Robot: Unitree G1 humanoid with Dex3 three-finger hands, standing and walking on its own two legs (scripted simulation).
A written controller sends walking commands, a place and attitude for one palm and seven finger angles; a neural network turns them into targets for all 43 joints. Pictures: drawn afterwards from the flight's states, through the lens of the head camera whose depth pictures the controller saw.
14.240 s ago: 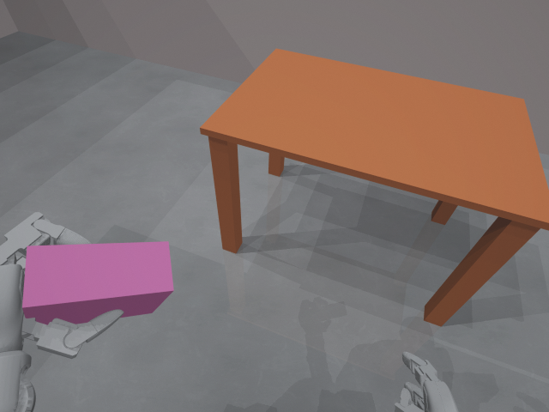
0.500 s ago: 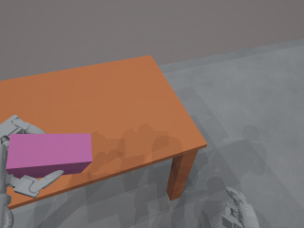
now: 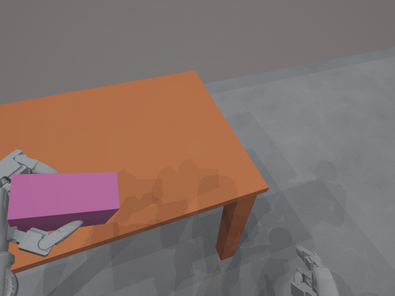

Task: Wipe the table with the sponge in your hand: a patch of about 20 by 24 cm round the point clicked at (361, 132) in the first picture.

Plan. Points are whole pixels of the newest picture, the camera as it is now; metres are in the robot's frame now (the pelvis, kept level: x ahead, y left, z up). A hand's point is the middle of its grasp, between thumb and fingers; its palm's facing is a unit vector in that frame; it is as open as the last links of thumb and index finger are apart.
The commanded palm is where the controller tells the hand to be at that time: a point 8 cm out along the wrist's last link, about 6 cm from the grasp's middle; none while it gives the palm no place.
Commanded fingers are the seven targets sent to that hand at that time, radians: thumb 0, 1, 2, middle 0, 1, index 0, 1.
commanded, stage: shuffle to correct the standing spot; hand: left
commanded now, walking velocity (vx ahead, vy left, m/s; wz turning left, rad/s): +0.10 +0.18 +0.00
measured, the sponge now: (82, 202) +0.23 +0.20 +0.14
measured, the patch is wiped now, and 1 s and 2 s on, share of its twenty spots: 0.00 0.00 0.00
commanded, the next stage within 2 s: none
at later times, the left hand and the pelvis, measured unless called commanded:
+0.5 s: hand (51, 200) +0.22 +0.23 +0.16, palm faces +0.37 -0.83 -0.41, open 10.1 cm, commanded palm +0.16 +0.27 +0.19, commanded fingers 0.00 0.10 1.30 -1.20 -1.60 -1.20 -1.60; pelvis +0.00 -0.01 +0.00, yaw -1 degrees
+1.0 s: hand (52, 198) +0.22 +0.23 +0.17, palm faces +0.36 -0.83 -0.42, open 10.1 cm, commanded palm +0.17 +0.27 +0.19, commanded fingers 0.00 0.10 1.30 -1.20 -1.60 -1.20 -1.60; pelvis +0.00 +0.00 +0.00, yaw -1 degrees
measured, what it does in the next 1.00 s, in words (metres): stands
